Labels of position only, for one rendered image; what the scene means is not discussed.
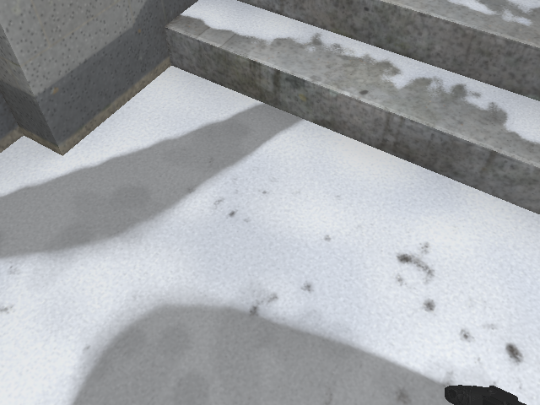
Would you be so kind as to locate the robot right hand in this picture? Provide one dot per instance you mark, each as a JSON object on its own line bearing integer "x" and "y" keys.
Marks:
{"x": 478, "y": 395}

